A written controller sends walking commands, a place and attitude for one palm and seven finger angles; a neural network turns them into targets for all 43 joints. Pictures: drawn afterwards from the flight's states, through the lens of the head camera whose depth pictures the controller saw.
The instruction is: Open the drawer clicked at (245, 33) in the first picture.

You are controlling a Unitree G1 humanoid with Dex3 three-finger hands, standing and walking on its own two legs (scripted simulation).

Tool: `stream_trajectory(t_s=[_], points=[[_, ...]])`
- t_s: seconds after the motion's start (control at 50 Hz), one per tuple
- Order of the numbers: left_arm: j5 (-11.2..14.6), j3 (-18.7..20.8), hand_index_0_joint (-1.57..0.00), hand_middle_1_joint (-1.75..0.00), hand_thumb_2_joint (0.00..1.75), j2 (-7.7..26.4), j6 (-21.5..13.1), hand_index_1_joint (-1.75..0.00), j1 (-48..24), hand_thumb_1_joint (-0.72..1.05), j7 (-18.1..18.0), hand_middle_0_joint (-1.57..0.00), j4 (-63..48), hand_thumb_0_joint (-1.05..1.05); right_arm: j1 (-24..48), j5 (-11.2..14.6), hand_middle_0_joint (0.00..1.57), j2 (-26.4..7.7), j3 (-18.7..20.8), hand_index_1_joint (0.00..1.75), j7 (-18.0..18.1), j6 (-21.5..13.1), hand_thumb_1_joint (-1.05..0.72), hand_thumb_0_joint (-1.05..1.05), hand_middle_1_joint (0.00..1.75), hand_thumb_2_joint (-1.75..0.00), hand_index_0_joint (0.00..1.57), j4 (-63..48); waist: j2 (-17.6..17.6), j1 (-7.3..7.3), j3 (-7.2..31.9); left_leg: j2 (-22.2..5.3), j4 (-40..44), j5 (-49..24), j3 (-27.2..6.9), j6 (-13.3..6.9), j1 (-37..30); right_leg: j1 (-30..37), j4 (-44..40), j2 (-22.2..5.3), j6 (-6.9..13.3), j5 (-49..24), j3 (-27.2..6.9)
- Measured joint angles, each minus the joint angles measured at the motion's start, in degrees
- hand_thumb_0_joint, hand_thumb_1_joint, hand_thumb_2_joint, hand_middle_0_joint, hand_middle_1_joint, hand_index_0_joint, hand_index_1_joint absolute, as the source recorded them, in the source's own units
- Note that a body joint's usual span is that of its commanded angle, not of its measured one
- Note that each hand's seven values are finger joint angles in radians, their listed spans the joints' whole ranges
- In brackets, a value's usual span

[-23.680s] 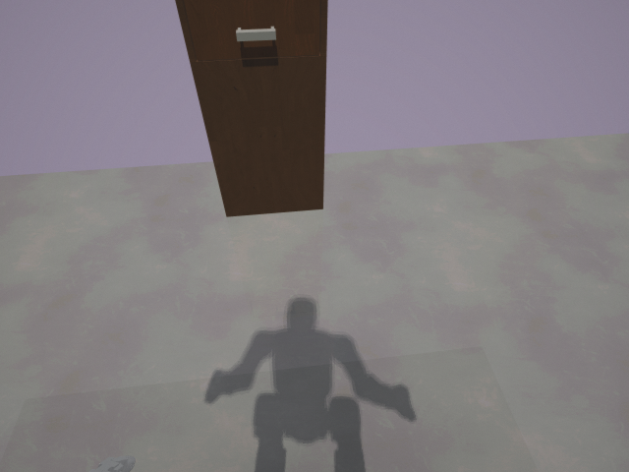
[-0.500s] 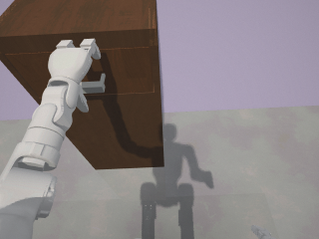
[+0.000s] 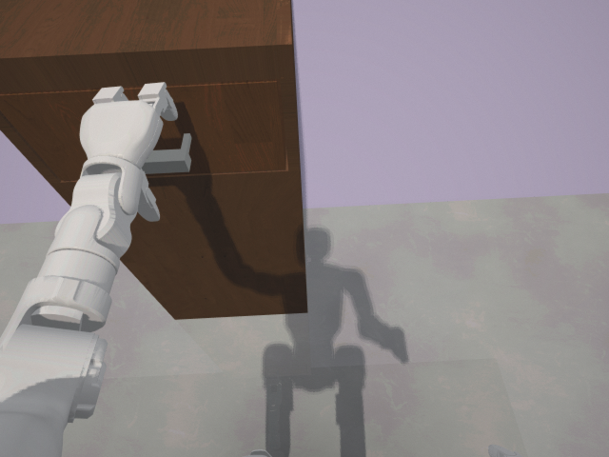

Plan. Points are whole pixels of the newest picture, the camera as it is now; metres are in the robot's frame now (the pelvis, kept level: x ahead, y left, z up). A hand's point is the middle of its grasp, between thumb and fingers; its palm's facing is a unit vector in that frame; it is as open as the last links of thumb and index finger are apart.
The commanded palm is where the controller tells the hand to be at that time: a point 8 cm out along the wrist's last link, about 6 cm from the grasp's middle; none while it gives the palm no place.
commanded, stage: lower the fingers behind the handle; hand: left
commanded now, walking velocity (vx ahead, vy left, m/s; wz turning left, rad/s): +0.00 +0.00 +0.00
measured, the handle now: (151, 151) +0.54 +0.25 +0.06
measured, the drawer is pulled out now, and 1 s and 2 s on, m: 0.00 0.00 0.00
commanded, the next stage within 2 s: lift the fingers back up to retry in 1.28 s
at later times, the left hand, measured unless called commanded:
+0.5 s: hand (130, 191) +0.45 +0.25 +0.08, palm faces +0.01 -0.05 -1.00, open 13.9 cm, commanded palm +0.43 +0.25 +0.12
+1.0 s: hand (133, 187) +0.46 +0.25 +0.08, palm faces -0.03 +0.01 -1.00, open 14.0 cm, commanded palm +0.44 +0.25 +0.09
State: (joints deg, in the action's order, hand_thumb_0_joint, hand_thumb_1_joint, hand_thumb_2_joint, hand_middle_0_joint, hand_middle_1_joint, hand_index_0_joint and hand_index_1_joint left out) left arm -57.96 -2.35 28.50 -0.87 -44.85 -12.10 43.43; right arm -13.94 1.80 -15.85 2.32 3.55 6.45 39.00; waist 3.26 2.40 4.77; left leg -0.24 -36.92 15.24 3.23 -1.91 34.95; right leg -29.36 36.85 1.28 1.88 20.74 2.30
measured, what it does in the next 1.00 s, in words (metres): stands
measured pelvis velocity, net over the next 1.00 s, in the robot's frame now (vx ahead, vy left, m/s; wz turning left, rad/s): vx -0.03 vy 0.01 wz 0.00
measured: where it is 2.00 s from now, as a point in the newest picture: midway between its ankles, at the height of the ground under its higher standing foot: outside the picture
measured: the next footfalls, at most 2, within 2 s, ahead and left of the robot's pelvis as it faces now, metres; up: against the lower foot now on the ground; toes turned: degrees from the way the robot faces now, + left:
none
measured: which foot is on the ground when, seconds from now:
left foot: down 0.00-1.00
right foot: down 0.00-1.00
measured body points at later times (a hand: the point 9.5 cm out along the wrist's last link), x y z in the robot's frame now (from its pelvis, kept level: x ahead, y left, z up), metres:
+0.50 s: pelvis +0.00 +0.01 -0.01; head +0.07 +0.00 +0.44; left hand +0.44 +0.25 +0.13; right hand +0.08 -0.27 -0.13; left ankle +0.02 +0.10 -0.72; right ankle -0.04 -0.10 -0.72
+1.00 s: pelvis -0.03 +0.01 -0.01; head +0.04 +0.00 +0.43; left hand +0.45 +0.24 +0.13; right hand -0.02 -0.27 -0.14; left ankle +0.02 +0.10 -0.72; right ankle -0.04 -0.10 -0.72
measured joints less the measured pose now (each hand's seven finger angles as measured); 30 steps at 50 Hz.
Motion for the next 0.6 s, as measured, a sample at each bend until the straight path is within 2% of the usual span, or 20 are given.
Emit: stream_trajectory(t_s=[0.02,0.06,0.12,0.16,0.18,0.22,0.28,0.3,0.32,0.36,0.42,0.46,0.52,0.6], points=[[-0.66,0.05,-0.32,-1.19,0.30,0.28,2.81,-1.20,-0.48,-0.49,-0.68,-0.32,2.06,0.00,-0.07,-0.01,0.20,0.15,-0.16,0.30,-0.43,0.32,-0.90,0.00,0.30,-0.90,0.20,0.28,0.33,-0.20,0.46,-0.11,0.07,0.01,0.16,0.00,0.20,-0.26,-0.10,0.09,-0.03,-0.08,-0.18],[-1.01,-0.50,-0.31,-1.19,0.30,0.91,7.96,-1.20,-0.57,-0.49,0.27,-0.31,6.08,0.00,-0.49,0.25,0.20,0.47,-0.56,0.30,-1.07,1.28,-0.90,0.00,0.30,-0.90,0.20,0.75,0.95,-0.38,1.37,-0.21,0.58,-0.02,0.32,-0.03,-0.09,0.03,-0.75,0.22,-0.10,-0.27,-0.37],[1.07,-2.55,-0.31,-1.19,0.30,1.76,12.02,-1.20,0.92,-0.49,6.19,-0.31,9.30,0.00,-1.75,1.05,0.20,1.01,-1.16,0.30,-0.99,2.53,-0.90,0.00,0.30,-0.90,0.20,0.77,1.26,-0.10,1.85,-0.06,1.75,-0.12,-0.04,-0.09,-1.94,2.20,-2.33,0.18,-0.22,-0.47,-0.06],[2.91,-3.54,-0.29,-1.19,0.30,2.20,11.45,-1.19,1.78,-0.49,9.91,-0.31,8.34,0.00,-2.59,1.22,0.21,1.41,-1.39,0.30,-0.22,2.69,-0.90,0.00,0.30,-0.90,0.20,0.69,0.76,0.23,1.35,0.22,2.17,-0.17,-0.77,-0.08,-3.24,3.96,-3.12,0.02,-0.20,-0.41,0.67],[3.21,-3.34,-0.27,-1.19,0.30,2.68,10.10,-1.19,1.93,-0.49,11.44,-0.32,7.12,0.00,-2.92,1.16,0.21,1.55,-1.41,0.30,0.25,2.60,-0.90,0.00,0.30,-0.90,0.20,0.69,0.36,0.26,1.03,0.33,2.16,-0.15,-1.14,-0.07,-3.67,4.61,-3.29,-0.04,-0.14,-0.31,1.04],[3.38,-3.62,-0.25,-1.19,0.30,3.84,5.58,-1.19,2.13,-0.49,14.01,-0.32,4.76,0.00,-3.46,0.83,0.21,1.50,-1.20,0.30,1.00,2.29,-0.90,0.00,0.30,-0.90,0.20,0.71,-0.28,0.13,0.77,0.51,1.79,0.05,-1.70,-0.03,-3.94,5.24,-3.25,-0.14,-0.03,-0.06,1.61],[2.93,-5.24,-0.25,-1.20,0.30,3.83,-0.54,-1.19,1.92,-0.49,15.27,-0.32,2.63,0.00,-3.67,0.44,0.21,0.66,-0.36,0.30,1.17,1.95,-0.90,0.00,0.30,-0.90,0.20,0.68,-0.52,-0.20,0.65,0.64,0.44,0.62,-2.19,-0.13,-3.20,4.95,-2.49,-0.25,-0.08,0.38,2.12],[2.94,-4.91,-0.26,-1.20,0.30,3.45,-2.58,-1.19,2.07,-0.49,15.17,-0.32,2.19,0.00,-3.43,0.33,0.21,0.32,-0.15,0.30,1.06,2.00,-0.90,0.00,0.30,-0.90,0.20,0.58,-0.58,-0.26,0.57,0.61,-0.12,0.84,-2.10,-0.20,-2.70,4.45,-1.98,-0.26,-0.13,0.54,2.05],[2.22,-4.17,-0.26,-1.20,0.30,3.20,-3.56,-1.19,2.49,-0.49,14.32,-0.32,1.45,0.00,-3.17,0.24,0.21,0.03,0.10,0.30,0.94,2.09,-0.90,0.00,0.30,-0.90,0.20,0.38,-0.62,-0.33,0.53,0.55,-0.65,1.04,-1.92,-0.27,-2.16,3.82,-1.42,-0.25,-0.19,0.68,1.87],[2.46,-1.85,-0.28,-1.22,0.30,3.06,-5.88,-1.19,3.32,-0.49,12.67,-0.32,0.75,0.00,-2.83,0.03,0.21,-0.41,0.54,0.30,0.61,2.27,-0.90,0.00,0.30,-0.90,0.20,-0.18,-0.67,-0.50,0.68,0.44,-1.58,1.34,-1.49,-0.42,-0.93,2.37,-0.31,-0.24,-0.31,0.90,1.46],[2.36,-0.66,-0.29,-1.25,0.30,2.27,-7.17,-1.19,3.64,-0.49,8.67,-0.33,0.92,0.00,-2.74,-0.13,0.20,-0.61,1.16,0.30,-0.14,2.26,-0.90,0.00,0.30,-0.90,0.20,-0.71,-0.73,-0.86,1.15,0.41,-2.95,1.65,-1.15,-0.62,1.10,0.15,1.36,-0.32,-0.50,1.26,1.16],[1.28,-0.69,-0.30,-1.27,0.30,1.46,-6.69,-1.20,3.22,-0.49,5.99,-0.33,1.29,0.00,-2.58,-0.23,0.20,-0.48,1.26,0.30,-0.76,2.31,-0.90,0.00,0.30,-0.90,0.20,-0.66,-0.79,-1.05,1.45,0.39,-3.82,1.75,-1.12,-0.72,2.47,-1.25,2.30,-0.35,-0.58,1.42,1.15],[-0.68,-1.73,-0.31,-1.28,0.30,0.15,-4.14,-1.20,2.18,-0.49,2.40,-0.33,2.63,0.00,-2.40,-0.37,0.20,0.03,1.23,0.30,-1.57,2.44,-0.90,0.00,0.30,-0.90,0.20,-0.55,-0.61,-1.00,1.95,0.35,-4.79,1.74,-1.17,-0.83,4.13,-2.87,3.26,-0.35,-0.65,1.44,1.23],[-1.79,-2.91,-0.31,-1.30,0.30,-0.93,0.14,-1.20,0.18,-0.49,-0.11,-0.33,6.17,0.00,-2.24,-0.26,0.20,1.11,0.37,0.30,-1.84,2.75,-0.90,0.00,0.30,-0.90,0.20,-0.32,-0.38,-0.10,2.43,0.22,-5.13,1.45,-1.08,-0.95,4.93,-3.74,3.66,-0.26,-0.74,1.13,1.15]])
